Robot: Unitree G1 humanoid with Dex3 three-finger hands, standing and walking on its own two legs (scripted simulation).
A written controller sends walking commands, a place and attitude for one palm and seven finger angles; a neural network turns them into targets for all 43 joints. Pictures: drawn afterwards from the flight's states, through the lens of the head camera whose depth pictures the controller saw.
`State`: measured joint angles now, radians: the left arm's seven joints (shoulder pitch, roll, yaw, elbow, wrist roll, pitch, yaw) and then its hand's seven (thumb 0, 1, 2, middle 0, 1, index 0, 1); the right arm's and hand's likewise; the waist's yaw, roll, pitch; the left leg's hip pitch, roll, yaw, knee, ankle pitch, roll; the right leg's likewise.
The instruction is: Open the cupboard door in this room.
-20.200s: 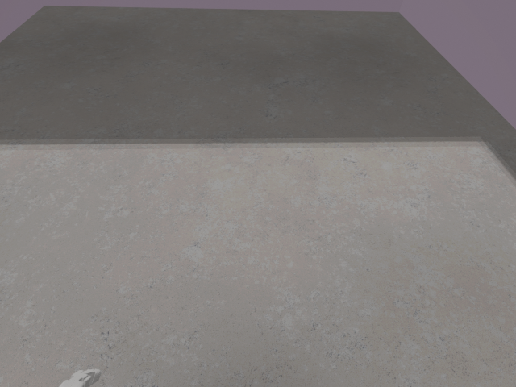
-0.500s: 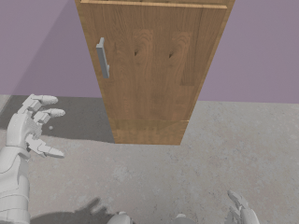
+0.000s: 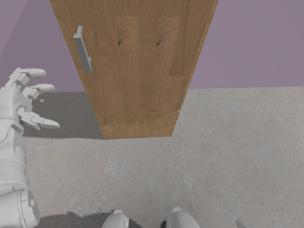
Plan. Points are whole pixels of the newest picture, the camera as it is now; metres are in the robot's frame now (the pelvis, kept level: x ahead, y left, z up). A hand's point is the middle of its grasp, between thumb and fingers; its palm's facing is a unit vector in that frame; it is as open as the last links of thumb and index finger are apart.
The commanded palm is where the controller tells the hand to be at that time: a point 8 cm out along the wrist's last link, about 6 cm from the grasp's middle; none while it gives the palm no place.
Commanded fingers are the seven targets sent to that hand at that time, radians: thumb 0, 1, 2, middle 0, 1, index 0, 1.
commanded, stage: move the hooked fingers beside the handle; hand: left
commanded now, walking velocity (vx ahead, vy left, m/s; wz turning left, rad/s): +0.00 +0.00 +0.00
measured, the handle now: (84, 50) +0.61 +0.21 +0.07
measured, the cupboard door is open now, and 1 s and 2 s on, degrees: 0 0 0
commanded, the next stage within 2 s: slide the fingers in behind the handle in 1.64 s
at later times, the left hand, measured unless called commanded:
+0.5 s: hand (53, 77) +0.49 +0.27 +0.07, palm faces +0.06 -1.00 -0.02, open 14.0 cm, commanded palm +0.48 +0.32 +0.06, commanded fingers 0.00 -0.50 0.30 -0.30 -1.20 -0.30 -1.20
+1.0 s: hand (57, 62) +0.55 +0.28 +0.07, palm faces +0.06 -1.00 -0.02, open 14.0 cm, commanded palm +0.53 +0.32 +0.06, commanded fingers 0.00 -0.50 0.30 -0.30 -1.20 -0.30 -1.20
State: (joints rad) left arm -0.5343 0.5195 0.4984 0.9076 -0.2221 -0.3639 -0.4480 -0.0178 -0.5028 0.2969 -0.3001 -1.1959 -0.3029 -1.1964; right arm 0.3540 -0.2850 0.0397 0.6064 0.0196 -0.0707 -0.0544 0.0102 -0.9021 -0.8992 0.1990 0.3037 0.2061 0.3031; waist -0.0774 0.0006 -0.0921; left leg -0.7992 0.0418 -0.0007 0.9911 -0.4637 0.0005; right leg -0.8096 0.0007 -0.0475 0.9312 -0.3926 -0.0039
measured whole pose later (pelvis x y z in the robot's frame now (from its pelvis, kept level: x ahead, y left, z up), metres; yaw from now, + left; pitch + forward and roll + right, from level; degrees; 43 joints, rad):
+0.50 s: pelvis +0.00 +0.01 -0.01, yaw -1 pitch +21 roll -3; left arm -0.85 0.66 0.52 1.17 -0.11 -0.37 -0.40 -0.02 -0.50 0.30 -0.30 -1.20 -0.30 -1.20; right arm 0.39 -0.28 0.05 0.61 -0.01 0.03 -0.03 0.01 -0.90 -0.90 0.20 0.30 0.21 0.30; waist -0.16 0.00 -0.09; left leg -0.95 0.05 -0.01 1.06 -0.48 0.01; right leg -0.94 0.01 -0.05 0.96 -0.39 0.01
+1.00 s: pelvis +0.01 +0.01 -0.02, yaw -2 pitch +25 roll -4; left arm -1.02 0.82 0.56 1.28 -0.05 -0.33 -0.40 -0.02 -0.50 0.30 -0.30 -1.20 -0.30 -1.20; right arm 0.42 -0.29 0.08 0.58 -0.02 0.11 -0.02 0.00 -0.90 -0.90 0.20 0.30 0.21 0.30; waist -0.23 0.02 -0.08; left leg -1.03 0.07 -0.01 1.08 -0.49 0.02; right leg -1.02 0.03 -0.05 0.96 -0.38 0.01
